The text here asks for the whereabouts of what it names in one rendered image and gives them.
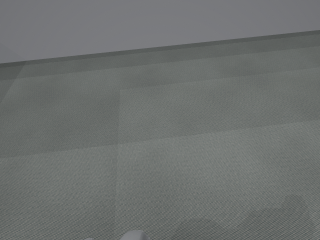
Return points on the left robot thigh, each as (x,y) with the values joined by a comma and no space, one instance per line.
(135,235)

